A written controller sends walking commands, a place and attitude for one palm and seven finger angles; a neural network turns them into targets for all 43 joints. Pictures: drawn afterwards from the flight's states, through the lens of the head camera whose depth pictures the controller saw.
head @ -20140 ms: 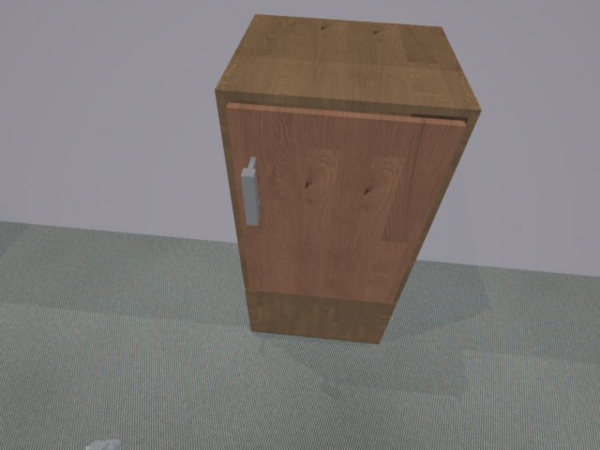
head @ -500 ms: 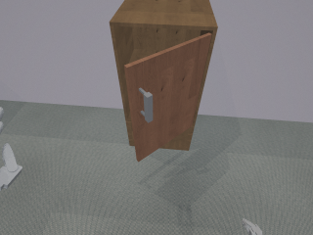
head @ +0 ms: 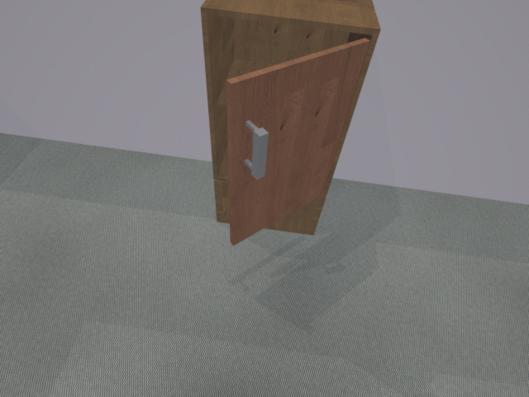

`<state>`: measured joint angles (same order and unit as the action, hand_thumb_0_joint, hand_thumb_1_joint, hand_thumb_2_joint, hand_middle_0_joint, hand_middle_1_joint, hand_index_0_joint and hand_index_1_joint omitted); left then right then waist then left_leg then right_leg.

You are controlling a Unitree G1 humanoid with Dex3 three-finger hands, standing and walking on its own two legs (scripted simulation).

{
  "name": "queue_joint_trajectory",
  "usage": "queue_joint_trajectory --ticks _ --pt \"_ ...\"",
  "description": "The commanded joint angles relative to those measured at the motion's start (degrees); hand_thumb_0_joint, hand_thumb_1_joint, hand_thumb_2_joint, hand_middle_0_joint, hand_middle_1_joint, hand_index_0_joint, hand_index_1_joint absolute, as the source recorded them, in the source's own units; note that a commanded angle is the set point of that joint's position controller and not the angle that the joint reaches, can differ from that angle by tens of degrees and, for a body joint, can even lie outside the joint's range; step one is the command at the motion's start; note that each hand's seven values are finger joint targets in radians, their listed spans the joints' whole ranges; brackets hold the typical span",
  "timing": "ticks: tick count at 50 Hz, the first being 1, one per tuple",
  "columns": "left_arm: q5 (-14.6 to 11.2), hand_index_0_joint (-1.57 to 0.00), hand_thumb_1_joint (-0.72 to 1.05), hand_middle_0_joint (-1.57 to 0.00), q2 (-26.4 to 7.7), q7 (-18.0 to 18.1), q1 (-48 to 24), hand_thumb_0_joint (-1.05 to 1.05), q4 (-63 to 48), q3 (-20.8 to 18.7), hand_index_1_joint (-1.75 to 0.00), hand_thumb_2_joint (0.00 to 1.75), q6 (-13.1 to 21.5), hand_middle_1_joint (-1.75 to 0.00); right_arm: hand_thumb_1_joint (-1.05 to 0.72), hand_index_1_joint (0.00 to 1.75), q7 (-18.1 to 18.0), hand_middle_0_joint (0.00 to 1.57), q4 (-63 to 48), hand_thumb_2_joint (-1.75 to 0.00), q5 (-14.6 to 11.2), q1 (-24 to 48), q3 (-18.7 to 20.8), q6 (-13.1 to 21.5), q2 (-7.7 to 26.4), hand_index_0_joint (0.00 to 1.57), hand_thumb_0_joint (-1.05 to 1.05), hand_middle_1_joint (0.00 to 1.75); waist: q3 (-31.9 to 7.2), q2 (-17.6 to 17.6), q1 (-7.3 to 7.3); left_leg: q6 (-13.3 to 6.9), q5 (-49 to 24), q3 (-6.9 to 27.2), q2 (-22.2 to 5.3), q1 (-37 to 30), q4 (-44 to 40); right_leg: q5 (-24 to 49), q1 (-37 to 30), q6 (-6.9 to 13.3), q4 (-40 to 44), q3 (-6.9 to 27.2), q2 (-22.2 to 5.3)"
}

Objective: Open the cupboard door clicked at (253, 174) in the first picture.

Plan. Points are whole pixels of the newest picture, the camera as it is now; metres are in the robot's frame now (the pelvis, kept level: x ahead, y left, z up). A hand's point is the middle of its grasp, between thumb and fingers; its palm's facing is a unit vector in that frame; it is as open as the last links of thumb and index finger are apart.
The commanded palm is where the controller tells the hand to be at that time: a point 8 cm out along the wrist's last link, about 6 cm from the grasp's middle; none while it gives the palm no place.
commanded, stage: let the arm hang, fingers relaxed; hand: left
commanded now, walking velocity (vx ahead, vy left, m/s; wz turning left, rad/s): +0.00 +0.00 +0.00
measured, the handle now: (254, 149) +0.64 +0.06 -0.03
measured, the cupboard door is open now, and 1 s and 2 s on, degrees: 44 44 44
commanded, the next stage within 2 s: look to check the result in 0.72 s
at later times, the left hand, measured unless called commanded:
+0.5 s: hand out of the picture +0.01 +0.18 -0.17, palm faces +0.02 -0.98 -0.20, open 7.3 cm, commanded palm none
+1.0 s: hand out of the picture +0.02 +0.16 -0.17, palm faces +0.02 -0.98 -0.18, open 7.3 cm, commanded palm none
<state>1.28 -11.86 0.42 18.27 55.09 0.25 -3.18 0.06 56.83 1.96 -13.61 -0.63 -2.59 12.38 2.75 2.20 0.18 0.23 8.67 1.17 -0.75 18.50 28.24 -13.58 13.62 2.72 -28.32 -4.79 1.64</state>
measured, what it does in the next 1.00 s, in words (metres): stands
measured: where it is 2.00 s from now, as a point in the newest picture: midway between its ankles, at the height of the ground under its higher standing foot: outside the picture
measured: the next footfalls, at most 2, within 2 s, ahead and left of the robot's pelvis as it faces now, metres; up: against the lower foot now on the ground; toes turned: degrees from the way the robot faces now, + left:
none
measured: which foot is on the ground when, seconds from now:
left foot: down 0.00-1.00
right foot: down 0.00-1.00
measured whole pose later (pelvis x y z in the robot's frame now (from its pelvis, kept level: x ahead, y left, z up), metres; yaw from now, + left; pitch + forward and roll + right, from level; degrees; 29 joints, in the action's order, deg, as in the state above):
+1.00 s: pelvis +0.03 +0.00 +0.01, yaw -1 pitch -1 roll +0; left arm 0.6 -7.4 1.8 16.1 66.1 -0.4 0.0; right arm -1.9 65.4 1.3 -15.0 0.3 -0.7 7.8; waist 2.7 -0.7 0.2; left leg 0.7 8.9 0.4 -0.5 13.1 23.2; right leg -14.1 8.8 2.8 -24.0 -3.8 1.5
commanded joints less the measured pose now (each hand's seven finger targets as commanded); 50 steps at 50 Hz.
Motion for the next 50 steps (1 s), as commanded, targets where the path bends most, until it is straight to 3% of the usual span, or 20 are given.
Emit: queue_joint_trajectory --ticks 1,5,8,12,15,20,23,29,32,37,50 --pt "-0.4 -0.2 0.9 -0.2 -8.3 0.5 -0.7 0.0 0.2 -2.5 -0.3 0.9 2.9 -0.3 -0.9 0.3 -1.1 0.2 -1.1 -0.9 -0.1 -0.5 1.8 1.2 5.3 0.2 0.0 0.3 -1.7 -10.0 0.54 -1.7 14.8 4.4 -2.3 -2.1 -6.6 -16.0 3.4 0.9 12.2 10.6 -7.2" --pt "-0.6 -0.2 0.9 -0.2 -6.5 0.5 0.4 0.0 4.5 -2.4 -0.3 0.9 2.9 -0.3 -0.9 0.3 -1.6 0.2 1.8 -0.9 -0.4 -4.2 2.1 1.5 4.8 0.2 0.0 0.3 -1.1 -5.7 0.58 -2.3 14.6 6.2 -3.6 -2.3 -8.2 -13.7 3.1 0.8 11.0 8.8 -6.3" --pt "-0.6 -0.2 0.9 -0.2 -6.2 0.7 1.4 0.0 6.6 -2.4 -0.3 0.9 3.1 -0.3 -0.9 0.3 -1.8 0.2 3.2 -0.9 -0.5 -5.6 2.4 1.5 4.8 0.2 0.0 0.3 1.1 -2.3 0.24 -2.5 13.4 5.8 -3.7 -2.0 -8.3 -14.0 3.8 0.9 11.6 8.5 -6.5" --pt "-0.6 -0.2 0.9 -0.2 -5.0 1.1 1.9 0.0 8.3 -2.4 -0.3 0.9 2.7 -0.3 -0.9 0.3 -1.8 0.2 5.1 -0.9 -0.4 -7.7 2.3 1.2 2.6 0.2 0.0 0.3 3.7 -0.7 0.62 -2.4 13.6 5.1 -3.1 -2.3 -7.3 -17.7 7.2 1.0 12.5 8.9 -7.2" --pt "-0.6 -0.2 0.9 -0.2 -4.6 1.3 1.8 0.0 8.5 -2.6 -0.3 0.9 2.6 -0.3 -0.9 0.3 -1.7 0.2 6.1 -0.9 -0.2 -9.1 2.2 1.2 1.2 0.2 0.0 0.3 4.3 -1.8 0.75 -2.3 13.9 4.8 -2.9 -1.8 -7.2 -18.8 8.1 1.0 11.8 9.0 -7.0" --pt "-0.5 -0.2 0.9 -0.2 -3.4 1.4 2.9 0.0 8.7 -2.7 -0.3 0.9 2.7 -0.3 -0.9 0.3 -1.8 0.2 6.4 -0.9 -0.1 -8.2 2.1 1.8 0.7 0.2 0.0 0.3 3.6 -4.1 -0.31 -2.6 15.9 6.9 -4.0 1.2 -11.3 -13.4 3.7 0.2 8.7 7.6 -5.8" --pt "-0.2 -0.2 0.9 -0.2 -3.3 1.5 3.1 0.0 8.5 -2.9 -0.3 0.9 2.6 -0.3 -0.9 0.3 -1.8 0.2 6.1 -0.9 -0.1 -7.8 2.4 1.6 0.4 0.2 0.0 0.3 5.5 -4.7 -0.53 -2.5 18.1 6.9 -3.8 2.6 -12.0 -14.9 4.5 0.1 9.1 7.7 -5.5" --pt "-0.4 -0.2 0.9 -0.2 -2.1 1.6 1.9 0.0 8.0 -2.8 -0.3 0.9 3.4 -0.3 -0.9 0.3 -1.8 0.2 6.2 -0.9 -0.2 -7.9 2.2 2.2 -1.3 0.2 0.0 0.3 3.1 -2.9 -0.07 -2.0 9.7 4.6 -3.0 -0.7 -9.7 -10.3 3.4 0.3 9.9 8.0 -6.8" --pt "-0.6 -0.2 0.9 -0.2 -2.1 1.6 1.1 0.0 8.1 -2.6 -0.3 0.9 3.6 -0.3 -0.9 0.3 -1.8 0.2 6.4 -0.9 -0.3 -7.5 2.0 2.4 -1.4 0.2 0.0 0.3 3.1 -4.5 0.29 -1.8 6.9 4.2 -3.1 -2.4 -9.3 -7.9 3.5 0.4 10.0 8.3 -7.0" --pt "-0.8 -0.2 0.9 -0.2 -1.9 1.7 1.2 0.0 8.6 -2.3 -0.3 0.9 4.2 -0.3 -0.9 0.3 -2.1 0.2 6.7 -0.9 -0.6 -6.6 1.6 2.9 -0.8 0.2 0.0 0.3 -0.1 -3.3 0.21 -1.8 -1.8 3.5 -3.7 -5.8 -7.9 -0.1 0.0 0.3 9.8 7.9 -7.6" --pt "-0.9 -0.2 0.9 -0.2 -1.8 1.9 1.0 0.0 9.9 -1.9 -0.3 0.9 4.2 -0.3 -0.9 0.3 -2.3 0.2 7.7 -0.9 -0.7 -4.6 1.3 2.7 0.0 0.2 0.0 0.3 1.5 -2.7 0.21 -1.4 -3.7 2.8 -4.1 -7.9 -8.1 2.4 -1.3 0.0 11.1 7.7 -7.4"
